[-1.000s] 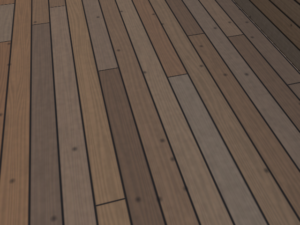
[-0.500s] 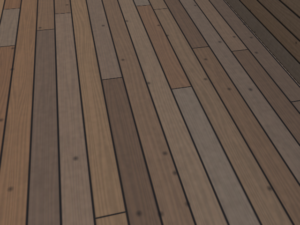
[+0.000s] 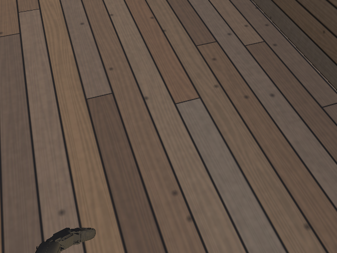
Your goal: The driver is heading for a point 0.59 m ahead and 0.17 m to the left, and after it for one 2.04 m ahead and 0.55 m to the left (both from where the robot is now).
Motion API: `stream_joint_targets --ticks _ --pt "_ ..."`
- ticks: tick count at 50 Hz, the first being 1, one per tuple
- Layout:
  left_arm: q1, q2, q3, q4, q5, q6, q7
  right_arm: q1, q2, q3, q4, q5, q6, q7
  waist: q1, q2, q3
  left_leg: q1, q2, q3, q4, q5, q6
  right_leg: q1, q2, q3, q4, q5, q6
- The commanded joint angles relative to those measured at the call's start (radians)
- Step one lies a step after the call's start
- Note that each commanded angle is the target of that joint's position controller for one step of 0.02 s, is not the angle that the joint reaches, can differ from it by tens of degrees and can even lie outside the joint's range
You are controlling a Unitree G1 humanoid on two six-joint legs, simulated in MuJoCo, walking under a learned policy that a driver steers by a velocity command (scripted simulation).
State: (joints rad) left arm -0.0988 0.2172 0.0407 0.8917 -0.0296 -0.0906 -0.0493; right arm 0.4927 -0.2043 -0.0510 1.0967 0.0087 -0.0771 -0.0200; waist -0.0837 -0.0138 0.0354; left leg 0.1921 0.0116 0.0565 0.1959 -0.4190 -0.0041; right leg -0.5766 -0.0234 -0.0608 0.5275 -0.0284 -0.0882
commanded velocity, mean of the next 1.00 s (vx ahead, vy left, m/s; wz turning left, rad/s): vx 0.49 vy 0.00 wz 0.32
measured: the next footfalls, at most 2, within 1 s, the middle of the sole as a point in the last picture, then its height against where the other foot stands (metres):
right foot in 0.02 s outside the picture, level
left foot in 0.60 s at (126, 238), level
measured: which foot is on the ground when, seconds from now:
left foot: down 0.00-0.04, up 0.06-0.58, down 0.60-1.00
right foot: up 0.00-0.00, down 0.02-0.58, up 0.60-1.00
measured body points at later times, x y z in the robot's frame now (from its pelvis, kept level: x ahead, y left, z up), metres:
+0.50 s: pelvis +0.29 -0.01 +0.01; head +0.31 +0.00 +0.46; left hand +0.26 +0.26 -0.13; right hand +0.49 -0.23 -0.09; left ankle +0.47 +0.15 -0.68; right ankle +0.17 -0.11 -0.72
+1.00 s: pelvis +0.58 +0.07 +0.02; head +0.61 +0.09 +0.47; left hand +0.71 +0.37 -0.07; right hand +0.72 -0.19 -0.09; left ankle +0.48 +0.13 -0.72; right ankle +0.81 -0.02 -0.69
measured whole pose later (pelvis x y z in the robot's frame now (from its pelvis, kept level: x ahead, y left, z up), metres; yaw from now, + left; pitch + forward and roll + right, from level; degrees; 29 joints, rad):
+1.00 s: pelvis +0.58 +0.07 +0.02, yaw +21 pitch +3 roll +0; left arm -0.01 0.27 0.05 0.79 0.00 -0.11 -0.01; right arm 0.34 -0.27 -0.08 0.81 0.02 -0.06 -0.01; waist -0.08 -0.04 0.02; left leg -0.11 -0.11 -0.15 0.37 -0.30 0.07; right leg -0.60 -0.04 0.09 0.51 0.06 0.03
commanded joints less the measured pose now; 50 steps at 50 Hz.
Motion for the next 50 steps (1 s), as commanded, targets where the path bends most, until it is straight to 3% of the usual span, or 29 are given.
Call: stream_joint_targets --ticks 1,2,3,4,5,6,7,8,10,13,15,19,24,25,27,28,29,30,31,32,33,34,35,36,39,42,45,48,50 --pt "0.273 0.194 0.075 0.028 -0.003 -0.009 0.009 -0.04 -0.174 -0.033 -0.051 -0.004 0.009 -0.004 0.231 0.155 -0.14 -0.16 0.201 -0.023 0.404 1.086 0.099 0.45 0.058 -0.03 0.007 -0.027 -0.069" --pt "0.457 0.268 0.096 0.066 0.011 -0.003 0.021 -0.037 -0.14 -0.017 -0.077 -0.02 0.008 0.0 0.278 0.036 -0.285 -0.425 0.138 -0.001 0.736 0.736 0.07 0.784 -0.148 0.219 0.037 -0.078 -0.134" --pt "0.516 0.299 0.093 0.087 0.027 0.0 0.015 0.096 0.022 0.024 -0.08 -0.002 -0.018 0.015 0.178 -0.245 -0.447 -0.769 -0.07 -0.084 1.086 -0.1 0.016 1.042 -0.383 0.763 -0.147 -0.346 -0.298" --pt "0.481 0.215 0.07 0.087 0.019 -0.003 0.014 -0.001 -0.075 0.002 -0.084 0.029 -0.048 0.02 0.216 -0.169 -0.383 -0.874 -0.035 -0.212 1.211 -0.134 0.043 0.985 -0.344 0.82 -0.247 -0.426 -0.254" --pt "0.378 0.171 0.057 0.07 0.012 -0.01 0.016 -0.106 -0.126 -0.013 -0.123 0.05 -0.062 0.02 0.193 -0.138 -0.219 -0.951 0.018 -0.171 1.229 -0.059 0.061 0.84 -0.318 0.648 -0.261 -0.355 -0.21" --pt "0.286 0.14 0.044 0.047 0.015 -0.019 0.014 -0.16 -0.14 -0.017 -0.137 0.043 -0.068 0.01 0.155 -0.023 -0.145 -0.901 0.077 -0.152 1.177 0.044 0.069 0.662 -0.287 0.516 -0.286 -0.226 -0.183" --pt "0.235 0.111 0.036 0.043 0.03 -0.027 0.009 -0.18 -0.141 -0.029 -0.139 0.025 -0.061 0.001 0.117 0.008 -0.098 -0.84 0.112 -0.14 1.117 0.102 0.07 0.519 -0.253 0.422 -0.308 -0.128 -0.164" --pt "0.218 0.084 0.027 0.049 0.041 -0.032 0.006 -0.149 -0.123 -0.033 -0.136 0.018 -0.046 -0.002 0.077 -0.009 -0.09 -0.773 0.141 -0.15 1.081 0.131 0.074 0.437 -0.222 0.356 -0.335 -0.095 -0.155" --pt "0.244 0.089 0.025 0.07 0.036 -0.032 0.009 -0.127 -0.08 -0.031 -0.14 0.017 -0.02 -0.006 0.053 -0.039 -0.059 -0.742 0.159 -0.141 1.008 0.133 0.069 0.355 -0.202 0.291 -0.386 -0.091 -0.165" --pt "0.3 0.144 0.034 0.089 0.038 -0.031 0.035 -0.239 -0.099 -0.036 -0.188 0.006 -0.006 -0.009 0.06 -0.028 0.003 -0.85 0.176 -0.126 0.86 0.246 0.031 0.34 -0.202 0.226 -0.437 -0.061 -0.172" --pt "0.334 0.157 0.037 0.094 0.039 -0.028 0.049 -0.301 -0.1 -0.035 -0.207 0.003 -0.005 -0.001 0.079 -0.023 0.011 -0.9 0.173 -0.122 0.743 0.374 0.021 0.382 -0.192 0.168 -0.441 -0.013 -0.15" --pt "0.394 0.167 0.036 0.104 0.032 -0.027 0.059 -0.436 -0.078 -0.02 -0.248 0.012 -0.01 0.022 0.127 -0.022 0.025 -0.86 0.121 -0.075 0.522 0.547 0.032 0.432 -0.165 0.042 -0.447 0.039 -0.101" --pt "0.473 0.177 0.042 0.128 0.027 -0.001 0.062 -0.564 -0.076 -0.006 -0.319 0.018 -0.01 0.058 0.167 -0.012 0.063 -0.938 0.087 -0.051 0.405 0.469 0.065 0.655 -0.231 -0.019 -0.376 0.115 -0.079" --pt "0.471 0.184 0.045 0.125 0.025 0.007 0.063 -0.571 -0.081 -0.007 -0.333 0.018 -0.01 0.066 0.161 -0.02 0.061 -0.935 0.077 -0.038 0.395 0.42 0.077 0.689 -0.245 -0.029 -0.343 0.177 -0.07" --pt "0.434 0.215 0.054 0.104 0.022 0.021 0.07 -0.529 -0.115 -0.02 -0.347 0.016 -0.009 0.08 0.118 -0.059 0.014 -0.828 0.024 0.02 0.393 0.312 0.109 0.719 -0.254 -0.064 -0.222 0.498 -0.046" --pt "0.418 0.228 0.058 0.093 0.023 0.03 0.075 -0.447 -0.147 -0.037 -0.337 0.015 -0.007 0.082 0.069 -0.079 -0.046 -0.711 -0.017 0.05 0.397 0.273 0.129 0.716 -0.247 -0.085 -0.095 0.672 -0.031" --pt "0.401 0.224 0.055 0.079 0.024 0.039 0.08 -0.291 -0.194 -0.066 -0.3 0.017 -0.004 0.079 -0.013 -0.067 -0.128 -0.502 -0.064 0.064 0.351 0.308 0.16 0.657 -0.212 -0.119 0.11 0.729 -0.002" --pt "0.41 0.206 0.044 0.051 0.036 0.035 0.085 -0.119 -0.284 -0.101 -0.269 0.014 0.002 0.063 -0.074 0.027 -0.236 -0.184 0.055 -0.148 0.343 0.32 0.224 0.413 -0.174 -0.131 0.42 0.487 0.039" --pt "0.511 0.046 -0.007 0.009 0.057 0.0 0.06 -0.092 -0.369 -0.115 -0.267 0.017 0.002 0.059 0.03 0.284 -0.352 0.183 0.307 -0.722 0.242 0.161 0.421 -0.051 0.052 -0.052 0.782 -0.42 0.104" --pt "0.414 0.136 0.01 -0.003 0.017 -0.048 0.044 -0.05 -0.283 -0.089 -0.276 0.008 0.0 0.055 -0.032 0.199 -0.422 0.255 0.331 -0.879 0.113 0.105 0.42 -0.185 0.06 0.147 0.895 -0.526 0.081" --pt "0.32 0.181 0.023 -0.034 -0.015 -0.073 0.036 -0.095 -0.232 -0.076 -0.279 0.001 -0.005 0.049 -0.041 0.168 -0.287 0.176 0.295 -0.722 0.11 0.185 0.364 -0.272 0.004 0.16 0.89 -0.448 0.053" --pt "0.284 0.176 0.02 -0.043 -0.008 -0.083 0.041 -0.169 -0.205 -0.067 -0.301 0.002 -0.01 0.047 -0.005 0.059 -0.211 0.025 0.255 -0.599 0.105 0.284 0.335 -0.24 -0.042 0.155 0.815 -0.366 0.043" --pt "0.273 0.179 0.029 -0.038 0.014 -0.08 0.049 -0.242 -0.177 -0.059 -0.322 -0.002 -0.012 0.048 0.039 0.0 -0.149 -0.138 0.222 -0.507 0.088 0.394 0.317 -0.167 -0.072 0.149 0.722 -0.324 0.049" --pt "0.29 0.184 0.038 -0.041 0.022 -0.064 0.052 -0.28 -0.16 -0.051 -0.339 -0.013 -0.014 0.046 0.079 0.012 -0.131 -0.242 0.199 -0.459 0.064 0.462 0.311 -0.085 -0.094 0.157 0.672 -0.307 0.056" --pt "0.29 0.148 0.04 -0.064 0.039 -0.026 0.058 -0.275 -0.188 -0.056 -0.349 0.0 -0.015 0.034 0.112 0.028 -0.082 -0.389 0.166 -0.382 0.016 0.52 0.316 -0.034 -0.096 0.132 0.514 -0.27 0.103" --pt "0.17 0.125 0.033 -0.108 0.047 -0.018 0.062 -0.228 -0.224 -0.068 -0.347 0.007 -0.01 0.012 0.08 0.047 -0.044 -0.449 0.113 -0.312 0.006 0.488 0.281 -0.031 -0.062 0.112 0.28 -0.066 0.137" --pt "0.067 0.105 0.023 -0.143 0.037 -0.025 0.053 -0.184 -0.224 -0.069 -0.342 0.01 -0.001 0.006 0.035 0.083 -0.032 -0.483 0.072 -0.286 0.025 0.395 0.229 0.052 -0.007 0.096 0.069 0.119 0.134" --pt "0.013 0.13 0.027 -0.177 0.024 -0.032 0.045 -0.14 -0.217 -0.069 -0.328 0.016 0.006 0.007 0.015 0.104 -0.033 -0.421 0.099 -0.35 0.075 0.341 0.213 0.075 0.011 0.119 -0.01 0.125 0.124" --pt "0.021 0.154 0.033 -0.181 0.024 -0.043 0.034 -0.126 -0.204 -0.065 -0.324 0.013 0.011 0.001 0.021 0.116 -0.042 -0.336 0.134 -0.393 0.132 0.335 0.206 0.076 0.006 0.128 -0.047 0.079 0.106"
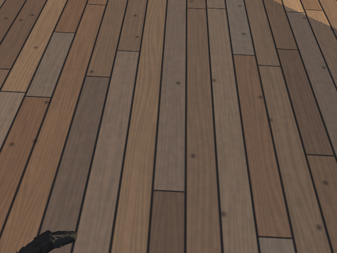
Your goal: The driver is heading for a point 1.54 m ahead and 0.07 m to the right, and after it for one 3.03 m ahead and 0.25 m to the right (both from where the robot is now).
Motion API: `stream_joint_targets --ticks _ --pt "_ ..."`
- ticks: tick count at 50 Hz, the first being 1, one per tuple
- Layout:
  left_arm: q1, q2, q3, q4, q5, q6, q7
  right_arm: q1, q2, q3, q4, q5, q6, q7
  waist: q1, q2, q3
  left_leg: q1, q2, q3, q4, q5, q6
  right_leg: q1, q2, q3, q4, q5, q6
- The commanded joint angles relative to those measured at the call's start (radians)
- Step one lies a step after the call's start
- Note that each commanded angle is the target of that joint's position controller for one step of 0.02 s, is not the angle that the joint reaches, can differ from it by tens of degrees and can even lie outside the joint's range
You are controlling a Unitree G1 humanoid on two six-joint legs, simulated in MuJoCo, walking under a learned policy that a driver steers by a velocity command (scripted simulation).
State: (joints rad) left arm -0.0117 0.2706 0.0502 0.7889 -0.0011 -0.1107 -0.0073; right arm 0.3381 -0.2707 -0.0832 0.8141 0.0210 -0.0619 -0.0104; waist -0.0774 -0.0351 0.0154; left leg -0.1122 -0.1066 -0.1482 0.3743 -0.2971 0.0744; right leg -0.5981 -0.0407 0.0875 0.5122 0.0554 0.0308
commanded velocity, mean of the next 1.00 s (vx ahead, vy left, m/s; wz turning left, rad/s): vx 0.50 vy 0.00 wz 0.11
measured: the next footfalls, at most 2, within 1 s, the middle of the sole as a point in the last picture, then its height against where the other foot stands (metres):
right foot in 0.08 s outside the picture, level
left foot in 0.58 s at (123, 251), level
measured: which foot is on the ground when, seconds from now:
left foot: down 0.00-0.08, up 0.10-0.56, down 0.58-1.00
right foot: up 0.00-0.06, down 0.08-0.60, up 0.62-1.00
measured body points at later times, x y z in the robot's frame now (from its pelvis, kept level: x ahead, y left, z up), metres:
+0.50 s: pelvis +0.27 -0.02 +0.00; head +0.31 -0.02 +0.45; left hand +0.23 +0.26 -0.13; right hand +0.52 -0.22 -0.08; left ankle +0.43 +0.15 -0.71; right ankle +0.19 -0.14 -0.74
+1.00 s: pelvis +0.54 +0.04 +0.00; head +0.56 +0.04 +0.45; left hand +0.72 +0.29 -0.10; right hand +0.57 -0.24 -0.12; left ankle +0.44 +0.13 -0.74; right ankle +0.73 -0.10 -0.70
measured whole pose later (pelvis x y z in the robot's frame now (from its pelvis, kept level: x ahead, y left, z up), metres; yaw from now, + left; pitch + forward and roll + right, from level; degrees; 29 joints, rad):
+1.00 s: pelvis +0.54 +0.04 +0.00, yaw +5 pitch +2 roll +2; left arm 0.06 0.27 0.04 0.79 -0.01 -0.07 -0.03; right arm 0.38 -0.27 -0.06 0.84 0.01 -0.08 0.01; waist -0.08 -0.05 0.00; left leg -0.02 -0.06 0.05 0.23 -0.25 0.04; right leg -0.65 -0.10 0.03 0.61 0.05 0.00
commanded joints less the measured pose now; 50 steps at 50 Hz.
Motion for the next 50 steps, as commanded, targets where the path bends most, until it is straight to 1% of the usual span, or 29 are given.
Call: stream_joint_targets --ticks 1,3,4,5,6,7,8,9,10,11,13,18,21,25,27,28,29,30,31,32,33,34,35,36,38,40,42,46,50 --pt "-0.054 0.11 0.026 -0.077 -0.004 -0.029 -0.013 0.033 -0.136 -0.032 -0.04 -0.004 -0.001 -0.011 0.022 0.149 -0.024 -0.001 0.268 -0.207 -0.018 0.235 0.124 0.112 0.022 -0.026 -0.039 -0.045 -0.026" --pt "0.054 0.132 0.039 -0.049 0.003 -0.041 -0.015 0.027 -0.12 -0.024 -0.045 -0.01 0.005 -0.012 0.079 0.166 -0.063 0.022 0.24 -0.202 0.086 0.38 0.098 0.258 0.041 -0.064 -0.089 -0.092 -0.072" --pt "0.178 0.171 0.054 -0.027 0.018 -0.047 -0.011 0.014 -0.085 -0.01 -0.06 -0.016 0.002 -0.008 0.138 0.142 -0.164 -0.036 0.189 -0.156 0.26 0.414 0.068 0.462 -0.034 -0.003 -0.053 -0.077 -0.125" --pt "0.336 0.251 0.075 -0.007 0.032 -0.045 -0.006 0.085 -0.042 0.006 -0.079 -0.013 -0.007 -0.007 0.156 -0.03 -0.315 -0.305 0.076 -0.047 0.582 0.213 -0.001 0.819 -0.229 0.288 -0.043 -0.113 -0.247" --pt "0.413 0.258 0.085 0.042 0.01 -0.03 -0.019 0.187 -0.034 0.016 -0.071 0.008 -0.018 -0.005 0.136 -0.287 -0.371 -0.561 0.014 -0.008 0.819 -0.293 -0.042 0.971 -0.363 0.659 -0.17 -0.328 -0.352" --pt "0.385 0.172 0.062 0.029 -0.016 -0.025 -0.021 0.116 -0.123 -0.001 -0.066 0.019 -0.021 -0.005 0.161 -0.162 -0.245 -0.676 0.069 -0.054 0.916 -0.261 -0.039 0.901 -0.341 0.641 -0.205 -0.522 -0.316" --pt "0.321 0.131 0.049 0.014 -0.014 -0.016 -0.018 0.007 -0.146 -0.006 -0.088 0.012 -0.021 -0.004 0.166 -0.068 -0.126 -0.698 0.109 -0.022 0.922 -0.17 -0.036 0.765 -0.3 0.494 -0.221 -0.505 -0.274" --pt "0.266 0.117 0.04 0.005 -0.002 -0.008 -0.017 -0.056 -0.136 -0.004 -0.106 -0.002 -0.023 -0.004 0.144 -0.018 -0.059 -0.672 0.144 0.014 0.876 -0.101 -0.033 0.634 -0.261 0.396 -0.249 -0.411 -0.259" --pt "0.235 0.096 0.031 0.002 0.007 -0.006 -0.017 -0.077 -0.123 -0.007 -0.114 -0.013 -0.023 -0.003 0.118 -0.018 -0.022 -0.637 0.178 0.026 0.816 -0.053 -0.032 0.547 -0.227 0.326 -0.275 -0.317 -0.252" --pt "0.224 0.086 0.026 0.004 0.014 -0.007 -0.017 -0.064 -0.106 -0.006 -0.116 -0.012 -0.021 0.0 0.095 -0.042 -0.022 -0.588 0.2 0.036 0.776 -0.028 -0.032 0.495 -0.201 0.276 -0.297 -0.253 -0.247" --pt "0.241 0.094 0.028 0.018 0.005 -0.011 -0.016 -0.053 -0.071 0.002 -0.119 -0.011 -0.016 0.003 0.083 -0.062 -0.031 -0.561 0.216 0.065 0.705 -0.008 -0.043 0.463 -0.184 0.206 -0.33 -0.149 -0.261" --pt "0.296 0.151 0.042 0.046 -0.012 0.0 -0.001 -0.196 -0.034 0.024 -0.166 -0.017 -0.022 0.008 0.116 -0.035 -0.013 -0.551 0.219 0.112 0.406 0.223 -0.072 0.459 -0.153 0.057 -0.369 0.005 -0.246" --pt "0.353 0.162 0.041 0.068 -0.021 0.01 0.0 -0.287 -0.03 0.03 -0.188 -0.006 -0.027 0.019 0.153 -0.038 0.006 -0.49 0.185 0.143 0.259 0.333 -0.075 0.468 -0.139 0.009 -0.36 -0.008 -0.225" --pt "0.408 0.173 0.041 0.097 -0.026 0.03 0.001 -0.373 -0.048 0.027 -0.229 0.002 -0.033 0.039 0.164 -0.049 0.033 -0.491 0.163 0.146 0.166 0.277 -0.045 0.577 -0.198 0.033 -0.309 0.011 -0.209" --pt "0.397 0.193 0.046 0.1 -0.027 0.042 0.006 -0.337 -0.076 0.016 -0.228 0.0 -0.038 0.045 0.124 -0.063 0.013 -0.411 0.141 0.158 0.126 0.218 -0.016 0.617 -0.214 0.031 -0.243 0.133 -0.188" --pt "0.378 0.197 0.046 0.097 -0.029 0.046 0.008 -0.254 -0.1 0.002 -0.206 -0.005 -0.038 0.043 0.07 -0.06 -0.035 -0.282 0.115 0.184 0.09 0.223 0.006 0.611 -0.19 -0.001 -0.145 0.283 -0.169" --pt "0.377 0.177 0.038 0.091 -0.023 0.048 0.01 -0.108 -0.148 -0.022 -0.162 -0.011 -0.037 0.035 0.005 -0.039 -0.132 -0.06 0.117 0.181 0.092 0.245 0.038 0.547 -0.141 -0.044 0.029 0.345 -0.142" --pt "0.37 0.124 0.015 0.058 0.005 0.042 0.012 0.082 -0.227 -0.044 -0.131 -0.025 -0.031 0.023 -0.064 0.083 -0.287 0.246 0.317 -0.04 0.134 0.301 0.109 0.336 -0.081 -0.093 0.349 0.072 -0.102" --pt "0.485 0.018 -0.016 0.045 -0.002 0.018 0.006 0.103 -0.285 -0.051 -0.116 -0.028 -0.024 0.028 0.008 0.347 -0.386 0.505 0.515 -0.496 0.013 0.109 0.259 -0.038 0.085 -0.081 0.659 -0.594 -0.052" --pt "0.433 0.126 0.008 0.057 -0.024 0.001 -0.001 0.108 -0.192 -0.029 -0.119 -0.016 -0.022 0.03 -0.031 0.248 -0.351 0.479 0.495 -0.546 -0.042 -0.02 0.243 -0.155 0.033 0.022 0.772 -0.636 -0.06" --pt "0.343 0.161 0.019 0.027 -0.039 -0.007 -0.006 0.042 -0.158 -0.015 -0.124 -0.012 -0.023 0.028 -0.023 0.197 -0.208 0.358 0.457 -0.395 -0.058 0.022 0.204 -0.211 -0.013 0.001 0.78 -0.547 -0.069" --pt "0.297 0.149 0.017 0.022 -0.032 -0.008 -0.003 -0.02 -0.141 -0.008 -0.132 -0.017 -0.024 0.03 0.005 0.12 -0.137 0.222 0.412 -0.286 -0.081 0.117 0.184 -0.177 -0.053 -0.022 0.737 -0.46 -0.067" --pt "0.278 0.141 0.021 0.018 -0.016 -0.003 0.0 -0.07 -0.121 -0.002 -0.136 -0.025 -0.024 0.034 0.036 0.101 -0.086 0.108 0.38 -0.218 -0.113 0.194 0.176 -0.137 -0.077 -0.026 0.68 -0.408 -0.059" --pt "0.294 0.129 0.023 0.022 -0.013 0.009 -0.001 -0.098 -0.1 0.004 -0.137 -0.032 -0.029 0.036 0.07 0.111 -0.071 0.033 0.354 -0.168 -0.146 0.243 0.17 -0.078 -0.098 -0.018 0.648 -0.374 -0.056" --pt "0.315 0.089 0.017 0.026 -0.012 0.032 0.001 -0.107 -0.103 0.001 -0.124 -0.024 -0.042 0.039 0.1 0.12 -0.061 -0.043 0.342 -0.109 -0.198 0.285 0.182 -0.03 -0.106 -0.025 0.593 -0.341 -0.041" --pt "0.267 0.08 0.015 0.008 -0.003 0.043 0.005 -0.094 -0.125 -0.007 -0.105 -0.023 -0.049 0.033 0.102 0.102 -0.03 -0.068 0.336 -0.057 -0.231 0.315 0.189 -0.064 -0.11 -0.028 0.514 -0.264 -0.023" --pt "0.201 0.072 0.012 -0.011 0.002 0.041 0.003 -0.069 -0.137 -0.01 -0.086 -0.021 -0.046 0.025 0.086 0.086 -0.009 -0.06 0.322 -0.01 -0.246 0.323 0.178 -0.09 -0.109 -0.03 0.395 -0.146 -0.014" --pt "0.065 0.052 0.0 -0.045 -0.004 0.029 -0.011 -0.013 -0.161 -0.015 -0.05 -0.012 -0.037 0.013 0.037 0.086 0.022 -0.051 0.29 0.071 -0.25 0.301 0.137 -0.033 -0.068 -0.066 0.157 0.035 -0.018" --pt "-0.036 0.065 -0.002 -0.089 -0.014 0.021 -0.029 0.055 -0.175 -0.02 -0.004 -0.003 -0.021 0.01 0.004 0.092 0.047 0.065 0.337 0.059 -0.203 0.29 0.127 -0.045 -0.043 -0.069 0.051 -0.001 -0.04"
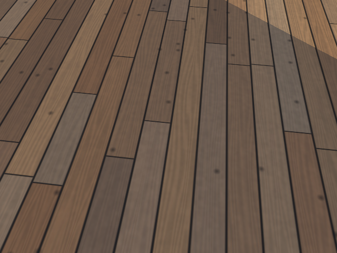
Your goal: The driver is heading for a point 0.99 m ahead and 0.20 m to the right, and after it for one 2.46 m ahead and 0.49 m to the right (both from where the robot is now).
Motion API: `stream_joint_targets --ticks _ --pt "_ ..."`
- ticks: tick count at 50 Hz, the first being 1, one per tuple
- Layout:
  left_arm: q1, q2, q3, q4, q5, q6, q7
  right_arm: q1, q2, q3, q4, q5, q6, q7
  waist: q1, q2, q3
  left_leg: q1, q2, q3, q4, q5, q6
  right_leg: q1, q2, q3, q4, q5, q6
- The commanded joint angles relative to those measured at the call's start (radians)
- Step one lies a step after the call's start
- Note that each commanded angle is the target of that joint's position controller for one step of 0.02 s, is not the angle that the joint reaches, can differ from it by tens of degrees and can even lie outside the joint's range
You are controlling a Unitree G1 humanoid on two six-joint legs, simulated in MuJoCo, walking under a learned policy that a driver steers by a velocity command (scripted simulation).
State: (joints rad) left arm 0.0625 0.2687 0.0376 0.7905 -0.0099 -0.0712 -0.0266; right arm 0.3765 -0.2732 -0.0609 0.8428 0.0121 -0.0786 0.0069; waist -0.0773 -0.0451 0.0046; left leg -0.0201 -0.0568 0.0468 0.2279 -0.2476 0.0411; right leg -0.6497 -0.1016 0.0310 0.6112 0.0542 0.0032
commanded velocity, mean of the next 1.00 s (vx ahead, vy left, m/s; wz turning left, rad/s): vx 0.33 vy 0.00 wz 0.00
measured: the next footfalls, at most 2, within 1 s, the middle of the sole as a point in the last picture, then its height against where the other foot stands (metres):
right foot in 0.12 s outside the picture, level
left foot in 0.62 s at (139, 244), level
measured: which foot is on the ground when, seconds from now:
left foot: down 0.00-0.14, up 0.16-0.60, down 0.62-1.00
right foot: up 0.00-0.10, down 0.12-0.62, up 0.64-0.92, down 0.94-1.00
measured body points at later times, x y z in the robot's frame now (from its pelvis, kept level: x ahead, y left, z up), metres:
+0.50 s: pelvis +0.27 -0.05 +0.00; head +0.29 -0.05 +0.45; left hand +0.28 +0.23 -0.12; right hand +0.46 -0.30 -0.10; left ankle +0.46 +0.13 -0.69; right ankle +0.20 -0.14 -0.74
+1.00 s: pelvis +0.42 -0.01 -0.01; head +0.43 -0.02 +0.44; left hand +0.50 +0.26 -0.14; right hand +0.55 -0.25 -0.14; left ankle +0.49 +0.09 -0.74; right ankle +0.44 -0.15 -0.74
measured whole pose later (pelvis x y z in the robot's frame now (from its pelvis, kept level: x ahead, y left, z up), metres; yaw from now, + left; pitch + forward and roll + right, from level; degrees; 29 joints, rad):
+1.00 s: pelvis +0.42 -0.01 -0.01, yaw +0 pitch +0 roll +1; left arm 0.22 0.24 0.04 0.92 0.02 0.03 0.04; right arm 0.13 -0.22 -0.02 0.91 -0.02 -0.02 0.00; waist 0.00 0.00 0.01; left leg -0.32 -0.03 0.06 0.47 -0.16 0.03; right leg -0.29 -0.06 0.02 0.56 -0.27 0.04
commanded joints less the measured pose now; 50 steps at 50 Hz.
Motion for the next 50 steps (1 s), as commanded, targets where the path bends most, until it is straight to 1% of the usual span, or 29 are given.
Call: stream_joint_targets --ticks 1,4,5,6,7,8,9,10,11,12,16,24,27,29,30,31,32,33,34,35,36,37,40,43,46,47,48,49,50 --pt "-0.119 0.074 0.012 -0.1 -0.006 -0.021 -0.015 0.021 -0.176 -0.044 -0.024 0.008 0.001 -0.009 0.007 0.108 0.059 0.006 0.303 -0.143 -0.035 0.259 0.153 0.004 0.021 -0.011 -0.066 -0.036 -0.026" --pt "-0.042 0.111 0.027 -0.09 -0.004 -0.029 -0.021 -0.001 -0.193 -0.049 -0.013 0.011 0.017 -0.016 0.066 0.136 0.011 0.061 0.31 -0.137 0.08 0.474 0.119 0.144 0.063 -0.05 -0.116 -0.135 -0.069" --pt "0.079 0.143 0.047 -0.053 0.0 -0.03 -0.016 -0.012 -0.181 -0.043 -0.014 0.01 0.023 -0.018 0.127 0.125 -0.063 0.04 0.265 -0.098 0.222 0.615 0.095 0.316 0.095 -0.08 -0.139 -0.126 -0.094" --pt "0.253 0.205 0.071 -0.011 0.008 -0.029 -0.007 -0.007 -0.143 -0.026 -0.029 -0.003 0.023 -0.022 0.192 0.08 -0.197 -0.095 0.212 -0.051 0.461 0.528 0.059 0.597 0.011 0.004 -0.092 -0.072 -0.143" --pt "0.364 0.311 0.097 0.007 0.021 -0.021 0.0 0.1 -0.045 0.006 -0.057 -0.011 0.004 -0.015 0.172 -0.152 -0.345 -0.51 0.058 -0.001 0.863 0.128 -0.022 0.998 -0.243 0.442 -0.13 -0.197 -0.302" --pt "0.391 0.243 0.078 0.014 0.003 -0.016 -0.003 0.078 -0.069 0.005 -0.043 -0.004 -0.019 -0.01 0.193 -0.209 -0.405 -0.673 0.01 -0.138 1.019 -0.335 -0.025 1.055 -0.294 0.704 -0.28 -0.324 -0.344" --pt "0.324 0.194 0.06 0.005 -0.002 -0.015 -0.002 -0.004 -0.146 -0.017 -0.063 0.022 -0.032 -0.003 0.19 -0.133 -0.252 -0.774 0.072 -0.161 1.091 -0.293 -0.012 0.946 -0.263 0.58 -0.3 -0.4 -0.293" --pt "0.256 0.165 0.051 -0.01 0.001 -0.013 0.0 -0.071 -0.147 -0.016 -0.079 0.026 -0.035 -0.003 0.167 -0.067 -0.155 -0.775 0.126 -0.129 1.059 -0.2 -0.002 0.803 -0.225 0.452 -0.317 -0.374 -0.258" --pt "0.195 0.135 0.042 -0.017 0.008 -0.013 -0.002 -0.107 -0.138 -0.017 -0.085 0.013 -0.031 -0.007 0.137 -0.022 -0.077 -0.739 0.161 -0.111 0.991 -0.127 -0.004 0.659 -0.186 0.361 -0.354 -0.311 -0.244" --pt "0.157 0.106 0.033 -0.023 0.018 -0.018 -0.004 -0.099 -0.131 -0.023 -0.081 0.003 -0.019 -0.011 0.101 -0.039 -0.044 -0.673 0.191 -0.119 0.935 -0.075 -0.006 0.558 -0.152 0.297 -0.388 -0.25 -0.228" --pt "0.158 0.131 0.043 0.0 0.015 -0.037 0.0 -0.09 -0.082 -0.016 -0.078 -0.006 0.014 -0.018 0.06 -0.034 -0.014 -0.625 0.209 -0.109 0.821 0.043 -0.038 0.451 -0.125 0.171 -0.475 -0.096 -0.251" --pt "0.275 0.163 0.048 0.063 0.001 -0.014 0.027 -0.348 -0.037 0.005 -0.141 -0.007 -0.008 0.007 0.144 -0.005 0.053 -0.594 0.146 -0.047 0.373 0.366 -0.05 0.525 -0.077 0.012 -0.459 0.071 -0.196" --pt "0.303 0.167 0.048 0.087 0.001 0.009 0.034 -0.376 -0.049 0.001 -0.157 -0.01 -0.019 0.026 0.145 -0.03 0.027 -0.549 0.11 -0.047 0.298 0.342 -0.025 0.613 -0.101 0.012 -0.355 0.218 -0.17" --pt "0.273 0.179 0.053 0.089 -0.003 0.018 0.039 -0.317 -0.085 -0.011 -0.143 -0.016 -0.022 0.031 0.1 -0.051 -0.014 -0.465 0.089 -0.054 0.256 0.297 0.005 0.654 -0.111 0.029 -0.267 0.289 -0.14" --pt "0.244 0.179 0.053 0.084 -0.006 0.022 0.042 -0.229 -0.106 -0.022 -0.112 -0.024 -0.024 0.028 0.048 -0.045 -0.058 -0.347 0.066 -0.034 0.211 0.338 0.025 0.652 -0.082 0.015 -0.173 0.357 -0.115" --pt "0.265 0.153 0.044 0.081 0.003 0.021 0.043 -0.138 -0.161 -0.039 -0.084 -0.034 -0.028 0.02 0.02 0.008 -0.134 -0.17 0.105 -0.053 0.202 0.597 0.054 0.602 -0.018 -0.019 -0.022 0.298 -0.074" --pt "0.337 0.088 0.02 0.065 0.035 0.011 0.039 -0.048 -0.228 -0.047 -0.076 -0.058 -0.024 0.011 0.032 0.167 -0.292 0.172 0.315 -0.254 0.321 1.004 0.153 0.363 0.061 -0.046 0.266 -0.09 -0.019" --pt "0.472 0.02 -0.004 0.105 0.02 0.006 0.03 -0.037 -0.186 -0.031 -0.064 -0.048 -0.008 0.012 0.062 0.335 -0.435 0.35 0.491 -0.499 0.301 1.08 0.31 0.17 0.152 0.012 0.524 -0.752 0.028" --pt "0.436 0.12 0.021 0.12 -0.003 0.012 0.026 -0.036 -0.138 -0.02 -0.066 -0.022 0.007 0.018 0.028 0.224 -0.433 0.275 0.442 -0.493 0.252 0.856 0.291 0.144 0.116 0.096 0.595 -0.776 0.03" --pt "0.337 0.144 0.03 0.093 -0.021 0.023 0.03 -0.115 -0.127 -0.015 -0.073 -0.013 0.014 0.017 0.036 0.176 -0.289 0.151 0.402 -0.411 0.203 0.686 0.251 0.073 0.083 0.062 0.601 -0.725 0.033" --pt "0.277 0.13 0.03 0.083 -0.014 0.038 0.04 -0.19 -0.101 -0.005 -0.08 -0.017 0.017 0.014 0.055 0.118 -0.197 0.015 0.362 -0.359 0.157 0.559 0.222 0.071 0.047 0.042 0.557 -0.661 0.04" --pt "0.255 0.121 0.034 0.08 -0.002 0.058 0.051 -0.252 -0.078 0.003 -0.084 -0.024 0.019 0.012 0.084 0.112 -0.139 -0.123 0.335 -0.313 0.112 0.466 0.201 0.125 0.018 0.043 0.488 -0.61 0.046" --pt "0.301 0.065 0.025 0.099 0.01 0.09 0.07 -0.329 -0.079 0.0 -0.071 -0.049 0.021 0.007 0.136 0.187 -0.115 -0.334 0.268 -0.2 0.04 0.366 0.183 0.334 0.023 0.004 0.281 -0.512 0.056" --pt "0.278 0.063 0.023 0.107 0.016 0.095 0.072 -0.321 -0.085 -0.001 -0.044 -0.039 0.027 -0.003 0.123 0.178 -0.144 -0.337 0.263 -0.182 0.023 0.2 0.177 0.428 0.031 -0.011 0.113 -0.362 0.042" --pt "0.254 0.064 0.026 0.114 0.033 0.098 0.064 -0.326 -0.066 0.01 -0.019 -0.023 0.043 -0.009 0.134 0.152 -0.09 -0.41 0.215 -0.168 0.017 -0.18 0.104 0.536 0.052 -0.038 -0.064 -0.226 0.01" --pt "0.237 0.076 0.026 0.104 0.043 0.098 0.064 -0.298 -0.045 0.018 0.001 -0.025 0.045 -0.009 0.129 0.128 -0.051 -0.428 0.19 -0.163 0.023 -0.273 0.057 0.54 0.024 -0.004 -0.128 -0.206 -0.009" --pt "0.217 0.116 0.03 0.088 0.041 0.095 0.068 -0.276 -0.045 0.019 0.009 -0.031 0.048 -0.009 0.102 0.071 -0.002 -0.424 0.148 -0.141 0.069 -0.288 0.016 0.495 -0.03 0.053 -0.193 -0.24 -0.035" --pt "0.183 0.164 0.044 0.103 0.024 0.092 0.069 -0.235 -0.043 0.014 0.014 -0.026 0.053 -0.014 0.048 -0.061 0.032 -0.348 0.086 -0.072 0.097 -0.2 -0.013 0.357 -0.02 0.052 -0.209 -0.447 -0.056" --pt "0.163 0.113 0.036 0.103 0.023 0.082 0.065 -0.257 -0.057 0.013 0.022 -0.032 0.056 -0.021 0.067 -0.07 0.049 -0.253 0.081 -0.057 0.147 -0.115 -0.025 0.268 -0.002 0.051 -0.254 -0.536 -0.045"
